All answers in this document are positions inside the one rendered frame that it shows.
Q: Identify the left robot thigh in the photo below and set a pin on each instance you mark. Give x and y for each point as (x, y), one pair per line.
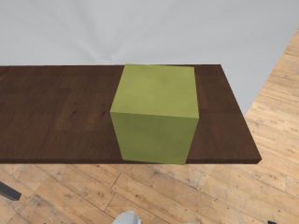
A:
(127, 218)

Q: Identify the carton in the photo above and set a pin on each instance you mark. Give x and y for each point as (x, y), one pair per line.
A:
(155, 113)

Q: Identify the table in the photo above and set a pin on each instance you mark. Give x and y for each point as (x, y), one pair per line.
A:
(60, 114)

